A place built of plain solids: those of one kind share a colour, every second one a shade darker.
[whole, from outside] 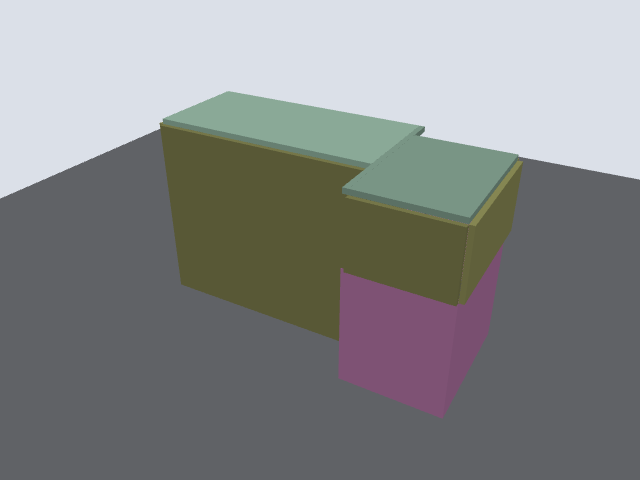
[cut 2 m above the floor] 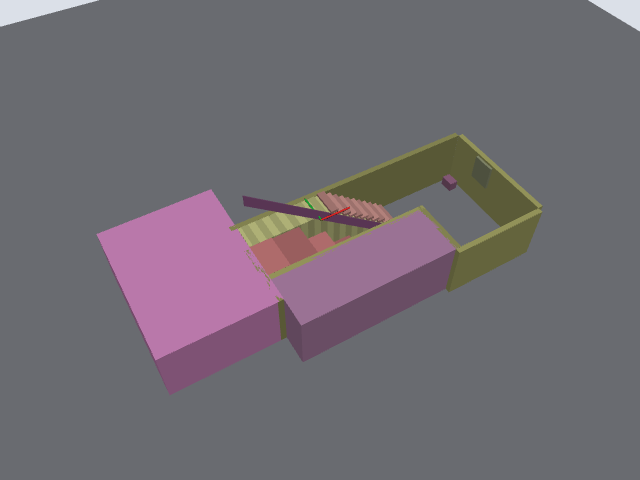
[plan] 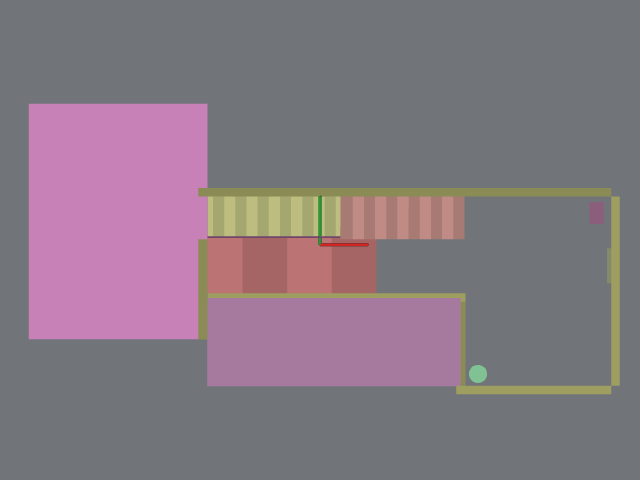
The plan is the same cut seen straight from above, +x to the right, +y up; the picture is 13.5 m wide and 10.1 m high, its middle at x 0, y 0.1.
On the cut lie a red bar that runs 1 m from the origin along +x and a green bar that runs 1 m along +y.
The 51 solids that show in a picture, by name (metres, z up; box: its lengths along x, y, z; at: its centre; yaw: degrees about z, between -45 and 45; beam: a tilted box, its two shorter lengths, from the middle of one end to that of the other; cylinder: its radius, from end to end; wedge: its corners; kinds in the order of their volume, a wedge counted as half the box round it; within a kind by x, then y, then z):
{
 "floor_1": {"box": [3.76, 4.96, 4.8], "at": [-4.25, 0.49, 2.1]},
 "fill_1": {"box": [5.34, 1.86, 7.07], "at": [0.3, -2.05, 3.48]},
 "wall_1": {"box": [0.18, 4.96, 2.53], "at": [-6.22, 0.49, 5.77]},
 "wall_2": {"box": [3.56, 0.18, 2.53], "at": [-4.35, 3.06, 5.77]},
 "wall_3": {"box": [0.2, 2.11, 7.08], "at": [-2.46, -0.94, 3.49]},
 "wall_4": {"box": [0.2, 1.95, 2.53], "at": [-2.46, 1.99, 5.77]},
 "wall_5": {"box": [5.43, 0.18, 7.08], "at": [0.35, -1.11, 3.49]},
 "wall_6": {"box": [8.69, 0.18, 7.08], "at": [1.78, 1.11, 3.49]},
 "wall_7": {"box": [0.2, 1.95, 7.08], "at": [2.97, -1.99, 3.49]},
 "wall_8": {"box": [3.26, 0.18, 7.08], "at": [4.5, -3.06, 3.49]},
 "wall_9": {"box": [0.18, 3.98, 7.08], "at": [6.22, -0.98, 3.49]},
 "roof_1": {"box": [3.56, 4.96, 0.2], "at": [-4.35, 0.49, 7.13]},
 "roof_2": {"box": [0.2, 5.94, 0.2], "at": [-2.46, 0.0, 7.13]},
 "roof_3": {"box": [8.49, 3.98, 0.2], "at": [1.88, -0.98, 7.13]},
 "under_1": {"box": [0.12, 0.84, 4.27], "at": [-2.31, 0.6, 2.09]},
 "under_2": {"box": [0.24, 0.84, 4.09], "at": [-2.14, 0.6, 1.99]},
 "under_3": {"box": [0.24, 0.84, 3.9], "at": [-1.9, 0.6, 1.9]},
 "under_4": {"box": [0.24, 0.84, 3.71], "at": [-1.67, 0.6, 1.81]},
 "under_5": {"box": [0.24, 0.84, 3.52], "at": [-1.43, 0.6, 1.71]},
 "under_6": {"box": [0.24, 0.84, 3.34], "at": [-1.2, 0.6, 1.62]},
 "under_7": {"box": [0.24, 0.84, 3.15], "at": [-0.96, 0.6, 1.52]},
 "under_8": {"box": [0.24, 0.84, 2.96], "at": [-0.73, 0.6, 1.43]},
 "under_9": {"box": [0.24, 0.84, 2.78], "at": [-0.49, 0.6, 1.34]},
 "under_10": {"box": [0.24, 0.84, 2.59], "at": [-0.26, 0.6, 1.24]},
 "under_11": {"box": [0.24, 0.84, 2.4], "at": [-0.02, 0.6, 1.15]},
 "under_12": {"box": [0.24, 0.84, 2.21], "at": [0.21, 0.6, 1.06]},
 "under_13": {"box": [0.24, 0.84, 2.03], "at": [0.45, 0.6, 0.96]},
 "under_14": {"box": [0.24, 0.84, 1.84], "at": [0.68, 0.6, 0.87]},
 "under_15": {"box": [0.24, 0.84, 1.65], "at": [0.92, 0.6, 0.78]},
 "under_16": {"box": [0.24, 0.84, 1.46], "at": [1.15, 0.6, 0.68]},
 "under_17": {"box": [0.24, 0.84, 1.27], "at": [1.39, 0.6, 0.59]},
 "under_18": {"box": [0.24, 0.84, 1.09], "at": [1.62, 0.6, 0.49]},
 "mass_1": {"box": [0.74, 1.2, 2.75], "at": [-2.0, -0.42, 1.33]},
 "mass_2": {"box": [0.94, 1.2, 2.0], "at": [-1.16, -0.42, 0.95]},
 "mass_3": {"box": [0.94, 1.2, 1.25], "at": [-0.22, -0.42, 0.58]},
 "mass_4": {"box": [0.94, 1.2, 0.5], "at": [0.72, -0.42, 0.2]},
 "string_1": {"wedge": [[-2.36, 0.14, 3.81], [-2.36, 0.14, 4.19], [-2.36, 0.18, 3.81], [-2.36, 0.18, 4.19], [2.47, 0.14, -0.05], [2.47, 0.14, 0.33], [2.47, 0.18, -0.05], [2.47, 0.18, 0.33]]},
 "tread_1": {"wedge": [[0.43, 0.12, 1.97], [0.43, 0.12, 2.07], [0.43, 1.02, 1.97], [0.43, 1.02, 2.06], [0.69, 0.12, 1.97], [0.69, 0.12, 2.07], [0.69, 1.02, 1.97], [0.69, 1.02, 2.06]]},
 "tread_2": {"wedge": [[0.66, 0.12, 1.78], [0.66, 0.12, 1.88], [0.66, 1.02, 1.78], [0.66, 1.02, 1.88], [0.92, 0.12, 1.78], [0.92, 0.12, 1.88], [0.92, 1.02, 1.78], [0.92, 1.02, 1.87]]},
 "tread_3": {"wedge": [[0.9, 0.12, 1.6], [0.9, 0.12, 1.69], [0.9, 1.02, 1.6], [0.9, 1.02, 1.69], [1.16, 0.12, 1.6], [1.16, 0.12, 1.69], [1.16, 1.02, 1.6], [1.16, 1.02, 1.69]]},
 "tread_4": {"wedge": [[1.13, 0.12, 1.41], [1.13, 0.12, 1.51], [1.13, 1.02, 1.41], [1.13, 1.02, 1.5], [1.39, 0.12, 1.41], [1.39, 0.12, 1.5], [1.39, 1.02, 1.41], [1.39, 1.02, 1.5]]},
 "tread_5": {"wedge": [[1.37, 0.12, 1.22], [1.37, 0.12, 1.32], [1.37, 1.02, 1.22], [1.37, 1.02, 1.31], [1.63, 0.12, 1.22], [1.63, 0.12, 1.32], [1.63, 1.02, 1.22], [1.63, 1.02, 1.31]]},
 "tread_6": {"wedge": [[1.6, 0.12, 1.03], [1.6, 0.12, 1.13], [1.6, 1.02, 1.03], [1.6, 1.02, 1.12], [1.86, 0.12, 1.03], [1.86, 0.12, 1.13], [1.86, 1.02, 1.03], [1.86, 1.02, 1.12]]},
 "tread_7": {"wedge": [[1.84, 0.12, 0.84], [1.84, 0.12, 0.94], [1.84, 1.02, 0.84], [1.84, 1.02, 0.94], [2.1, 0.12, 0.84], [2.1, 0.12, 0.94], [2.1, 1.02, 0.84], [2.1, 1.02, 0.94]]},
 "tread_8": {"wedge": [[2.07, 0.12, 0.66], [2.07, 0.12, 0.76], [2.07, 1.02, 0.66], [2.07, 1.02, 0.75], [2.33, 0.12, 0.66], [2.33, 0.12, 0.75], [2.33, 1.02, 0.66], [2.33, 1.02, 0.75]]},
 "tread_9": {"wedge": [[2.31, 0.12, 0.47], [2.31, 0.12, 0.57], [2.31, 1.02, 0.47], [2.31, 1.02, 0.56], [2.57, 0.12, 0.47], [2.57, 0.12, 0.57], [2.57, 1.02, 0.47], [2.57, 1.02, 0.56]]},
 "tread_10": {"wedge": [[2.54, 0.12, 0.28], [2.54, 0.12, 0.38], [2.54, 1.02, 0.28], [2.54, 1.02, 0.38], [2.8, 0.12, 0.28], [2.8, 0.12, 0.38], [2.8, 1.02, 0.28], [2.8, 1.02, 0.38]]},
 "tread_11": {"wedge": [[2.68, 0.12, -0.05], [2.68, 0.12, 0.2], [2.68, 1.02, -0.05], [2.68, 1.02, 0.19], [3.04, 0.12, -0.05], [3.04, 0.12, 0.19], [3.04, 1.02, -0.05], [3.04, 1.02, 0.19]]},
 "bin_1": {"cylinder": 0.19, "from": [3.33, -2.72, 0.0], "to": [3.33, -2.72, 0.62]},
 "cabinet_1": {"box": [0.09, 0.75, 0.9], "at": [6.08, -0.44, 1.47]},
 "bucket_1": {"box": [0.3, 0.46, 0.39], "at": [5.82, 0.67, 0.14], "yaw": 1.6}
}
